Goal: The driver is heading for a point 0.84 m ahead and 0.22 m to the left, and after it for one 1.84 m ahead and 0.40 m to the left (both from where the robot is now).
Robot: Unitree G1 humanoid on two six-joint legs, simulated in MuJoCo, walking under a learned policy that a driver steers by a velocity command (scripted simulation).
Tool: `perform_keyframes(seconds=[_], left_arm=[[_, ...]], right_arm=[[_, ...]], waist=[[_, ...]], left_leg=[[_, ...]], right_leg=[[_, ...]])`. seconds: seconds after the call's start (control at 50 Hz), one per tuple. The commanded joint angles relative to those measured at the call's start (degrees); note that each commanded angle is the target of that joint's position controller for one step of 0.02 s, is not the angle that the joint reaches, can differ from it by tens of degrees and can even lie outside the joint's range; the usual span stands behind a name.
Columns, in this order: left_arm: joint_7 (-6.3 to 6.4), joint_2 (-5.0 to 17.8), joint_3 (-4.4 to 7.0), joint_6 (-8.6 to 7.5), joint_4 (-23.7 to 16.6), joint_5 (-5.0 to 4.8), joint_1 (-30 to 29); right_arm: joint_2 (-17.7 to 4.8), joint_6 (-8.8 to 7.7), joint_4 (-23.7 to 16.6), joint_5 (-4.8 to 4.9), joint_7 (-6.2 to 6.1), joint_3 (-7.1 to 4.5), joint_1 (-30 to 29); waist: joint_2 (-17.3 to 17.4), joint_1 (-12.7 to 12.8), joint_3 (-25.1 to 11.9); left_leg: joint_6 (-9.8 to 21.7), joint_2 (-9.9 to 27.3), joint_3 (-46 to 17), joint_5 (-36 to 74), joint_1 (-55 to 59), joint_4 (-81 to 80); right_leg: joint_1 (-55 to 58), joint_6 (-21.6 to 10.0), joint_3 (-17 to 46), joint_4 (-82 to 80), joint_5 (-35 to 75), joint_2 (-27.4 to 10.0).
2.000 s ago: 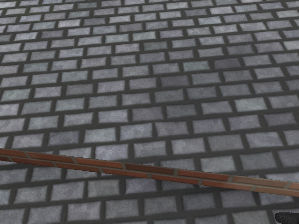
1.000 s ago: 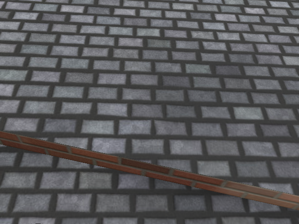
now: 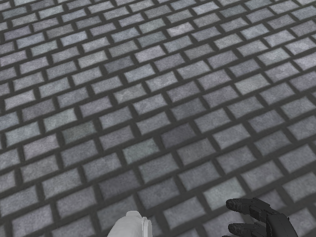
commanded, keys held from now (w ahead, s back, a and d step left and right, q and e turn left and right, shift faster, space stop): q+shift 0.34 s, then w+q+shift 0.16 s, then w+shift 0.50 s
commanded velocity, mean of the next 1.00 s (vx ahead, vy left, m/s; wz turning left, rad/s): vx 0.46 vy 0.00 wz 0.56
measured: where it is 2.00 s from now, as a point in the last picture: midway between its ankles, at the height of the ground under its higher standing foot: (94, 46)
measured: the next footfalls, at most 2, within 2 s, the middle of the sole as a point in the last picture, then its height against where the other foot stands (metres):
left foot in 0.04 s outside the picture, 0.14 m higher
right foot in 0.72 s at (190, 209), level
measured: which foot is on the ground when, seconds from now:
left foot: up 0.00-0.02, down 0.04-0.70, up 0.72-1.00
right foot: down 0.00-0.04, up 0.06-0.70, down 0.72-1.00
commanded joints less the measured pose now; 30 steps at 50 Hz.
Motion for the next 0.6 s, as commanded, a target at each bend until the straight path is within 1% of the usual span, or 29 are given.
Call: perform_keyframes(seconds=[0.02, 0.04, 0.06, 0.08, 0.1, 0.12, 0.14, 0.16, 0.18, 0.2, 0.22, 0.24, 0.26, 0.28, 0.3, 0.32, 0.34, 0.36, 0.38, 0.4, 0.42, 0.44, 0.46, 0.5, 0.54, 0.56, 0.6], left_arm=[[-0.72, 19.15, 5.2, -2.69, -5.11, 0.17, -8.69], [-0.84, 18.53, 5.23, -3.24, -6.67, 0.29, -10.49], [-2.46, 8.0, 3.03, -3.88, -10.73, 2.74, -6.89], [-5.99, 10.47, 3.25, -6.12, -7.96, 3.66, 0.01], [-7.46, 10.88, 3.54, -6.57, -8.93, 2.39, -3.84], [-7.43, 7.91, 2.71, -6.42, -11.79, 2.34, -10.01], [-7.26, 5.65, 1.95, -5.96, -12.95, 2.45, -12.03], [-7.3, 5.0, 1.63, -5.81, -14.29, 1.81, -11.94], [-7.06, 4.8, 1.4, -5.79, -15.17, 1.29, -11.63], [-6.62, 5.57, 1.35, -6.23, -15.49, 0.94, -10.29], [-5.81, 4.95, 1.16, -6.75, -16.24, 1.63, -10.99], [-5.0, 3.99, 0.76, -6.89, -17.68, 1.5, -12.31], [-4.04, 2.48, -0.07, -6.6, -19.49, 1.59, -15.74], [-3.29, 1.98, -0.29, -6.45, -21.15, 1.71, -19.32], [-2.85, 2.65, 0.15, -6.22, -20.53, 1.32, -20.37], [-2.53, 3.81, 0.63, -5.94, -20.23, 0.99, -20.32], [-2.27, 4.29, 0.91, -5.48, -19.94, 0.44, -19.85], [-2.28, 4.88, 1.21, -5.43, -19.32, -0.04, -18.88], [-2.38, 5.45, 1.49, -5.66, -18.86, -0.38, -18.66], [-2.51, 6.41, 2.03, -6.26, -18.54, -0.54, -18.89], [-2.61, 7.61, 2.61, -7.24, -18.42, -0.48, -19.82], [-2.79, 8.09, 2.96, -8.32, -18.44, -0.33, -21.28], [-3.07, 8.04, 3.12, -9.18, -18.56, -0.03, -22.81], [-3.79, 7.19, 3.27, -10.75, -18.48, 0.13, -25.86], [-4.57, 6.28, 3.13, -11.61, -18.22, -0.4, -27.11], [-4.85, 6.26, 3.2, -11.96, -18.11, -0.6, -27.18], [-5.22, 6.58, 3.59, -12.42, -17.31, -1.23, -25.6]], right_arm=[[-15.98, -0.43, -0.75, -0.08, -0.15, -6.18, 17.34], [-19.57, -0.23, 1.42, 0.04, -0.26, -7.82, 23.2], [-24.28, -0.83, 3.0, -2.03, -0.74, -8.17, 21.13], [-20.6, -0.39, -0.74, -5.21, -3.03, -7.71, 16.55], [-17.13, -0.48, -2.19, -3.72, -3.81, -7.42, 13.01], [-14.71, -0.36, -0.71, -0.36, -3.72, -7.39, 12.19], [-13.92, -0.4, 1.06, 1.45, -4.08, -7.61, 12.46], [-13.37, -0.7, 2.13, 1.35, -4.3, -7.76, 11.55], [-11.54, -0.71, 2.53, 1.09, -4.11, -7.39, 10.75], [-10.62, -1.02, 2.39, 1.16, -3.56, -6.93, 9.7], [-10.98, -1.14, 3.33, 1.72, -3.1, -7.51, 10.65], [-12.21, -0.76, 3.92, 2.26, -2.9, -7.94, 10.65], [-12.03, 0.81, 3.53, 2.91, -3.38, -8.31, 8.63], [-12.93, 2.08, 3.87, 2.97, -4.1, -8.76, 11.05], [-13.48, 2.55, 3.14, 2.26, -4.49, -8.96, 11.5], [-15.11, 2.84, 3.02, 1.61, -5.19, -9.47, 12.76], [-16.33, 3.31, 2.72, 1.58, -5.98, -9.81, 12.78], [-16.51, 3.6, 2.06, 1.52, -6.49, -9.77, 13.37], [-16.38, 3.59, 1.9, 1.37, -6.59, -9.48, 14.52], [-16.47, 3.26, 2.04, 1.22, -6.21, -9.32, 15.37], [-16.76, 2.78, 2.2, 0.99, -5.63, -9.33, 15.46], [-16.56, 2.31, 2.62, 0.96, -5.2, -9.32, 15.85], [-16.53, 1.98, 3.36, 1.2, -4.9, -9.38, 16.26], [-16.4, 1.5, 4.63, 1.45, -4.35, -9.48, 16.99], [-15.61, 1.22, 5.25, 1.63, -3.84, -9.19, 16.55], [-15.47, 1.16, 5.47, 1.56, -3.55, -9.04, 16.07], [-14.72, 0.71, 5.96, 1.74, -2.72, -8.64, 14.93]], waist=[[-12.87, -10.67, -23.01], [-5.23, -13.43, -22.73], [26.05, -3.92, -23.14], [23.55, -3.35, -32.52], [10.46, -2.64, -24.74], [-2.33, -1.51, -13.13], [-11.41, 0.91, -7.47], [-10.38, 3.33, -4.8], [-6.01, 4.1, -4.46], [-3.45, 4.96, -4.91], [-2.33, 4.38, -5.29], [-2.01, 5.15, -5.87], [-0.65, 4.51, -4.72], [0.95, 2.9, -5.97], [2.93, 1.56, -9.42], [4.58, 0.83, -12.2], [5.85, 0.8, -13.61], [6.16, 0.57, -14.92], [6.15, 0.01, -14.35], [7.4, -0.42, -11.9], [8.53, -0.73, -9.76], [9.39, -1.49, -8.28], [9.64, -2.25, -7.53], [9.42, -3.75, -6.53], [10.59, -4.66, -4.98], [11.05, -4.99, -4.4], [10.95, -4.66, -3.17]], left_leg=[[4.36, -2.96, -2.01, 2.77, 40.78, -19.92], [6.37, -3.36, -10.4, 9.36, 48.07, -36.51], [17.12, 11.31, -45.83, 32.2, 64.16, -48.97], [20.96, 17.92, -71.5, 34.7, 67.01, -60.72], [18.94, 17.17, -69.01, 28.51, 59.35, -59.33], [16.02, 13.02, -59.81, 23.44, 51.15, -57.53], [13.98, 9.39, -49.16, 16.02, 45.67, -57.05], [12.61, 6.19, -42.46, 15.94, 41.64, -59.14], [12.12, 4.09, -39.19, 18.1, 41.58, -60.23], [11.88, 2.49, -35.34, 20.05, 41.86, -61.87], [10.35, 1.4, -32.45, 24.91, 41.96, -61.27], [9.53, -0.28, -29.89, 24.61, 42.85, -61.43], [7.69, -2.06, -27.7, 29.84, 42.87, -62.68], [5.91, -2.52, -28.28, 34.05, 45.47, -63.64], [4.61, -0.35, -30.64, 38.7, 50.74, -63.25], [4.41, 1.38, -33.25, 39.68, 54.63, -61.68], [4.22, 2.42, -35.04, 36.93, 57.29, -61.03], [5.0, 2.53, -37.7, 22.82, 58.29, -62.45], [6.71, 3.04, -41.26, 3.69, 58.01, -65.01], [9.17, 4.12, -45.08, -10.59, 57.24, -67.28], [11.36, 5.1, -47.66, -16.58, 56.78, -68.56], [12.32, 5.47, -48.31, -17.42, 56.75, -68.93], [12.42, 5.26, -47.65, -15.8, 56.91, -68.59], [12.39, 4.6, -46.41, -12.58, 56.75, -67.42], [12.22, 4.52, -44.44, -10.24, 55.65, -66.73], [12.08, 4.63, -43.74, -9.78, 53.74, -66.69], [12.05, 4.79, -43.71, -9.7, 48.66, -66.77]], right_leg=[[0.23, -2.49, -2.73, 14.93, 104.12, -13.02], [-1.49, 0.07, -2.21, 31.03, 91.69, -10.21], [-26.3, 5.55, 0.64, 61.15, -2.96, 9.56], [-33.84, 5.14, 11.85, 83.17, -6.92, 12.03], [-38.34, 5.33, 10.26, 90.49, -8.13, 11.0], [-42.73, 5.0, 6.74, 89.49, -9.54, 9.4], [-43.77, 4.63, 5.34, 86.04, -7.68, 6.57], [-41.95, 4.4, 4.54, 83.02, -6.67, 4.54], [-42.06, 4.4, 3.94, 83.39, -6.57, 3.92], [-41.62, 4.12, 3.53, 80.68, -5.53, 3.0], [-41.28, 3.73, 3.6, 78.76, -4.4, 2.5], [-41.79, 3.97, 3.17, 72.11, -2.75, 2.06], [-42.52, 4.74, 0.21, 60.6, -3.59, 1.72], [-42.46, 5.78, -1.64, 53.91, -3.21, 3.08], [-43.69, 6.71, -1.95, 51.95, -0.57, 3.49], [-45.97, 7.59, -0.01, 53.18, 1.83, 3.27], [-48.33, 8.23, 1.57, 52.77, 2.97, 3.01], [-49.66, 8.64, 2.97, 51.57, 4.79, 2.78], [-51.22, 8.85, 4.06, 50.58, 5.95, 2.44], [-53.29, 8.92, 4.88, 48.68, 6.48, 2.17], [-54.24, 8.85, 5.34, 45.45, 6.81, 1.86], [-53.9, 8.74, 5.3, 41.85, 7.65, 1.67], [-52.31, 8.63, 5.23, 38.52, 8.83, 1.61], [-48.34, 8.38, 4.49, 31.6, 10.14, 1.93], [-44.45, 8.16, 2.23, 25.57, 11.01, 1.51], [-40.16, 8.27, 1.62, 22.5, 11.81, 0.89], [-29.68, 8.14, 0.45, 17.56, 12.48, 0.07]])
Velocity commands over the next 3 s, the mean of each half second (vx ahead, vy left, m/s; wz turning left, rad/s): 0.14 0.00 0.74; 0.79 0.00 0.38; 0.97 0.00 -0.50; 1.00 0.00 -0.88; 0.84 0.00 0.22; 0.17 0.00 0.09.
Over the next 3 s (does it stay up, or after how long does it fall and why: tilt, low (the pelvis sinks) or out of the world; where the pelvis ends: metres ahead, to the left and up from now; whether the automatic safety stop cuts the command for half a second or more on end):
stays up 1.94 0.35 0.13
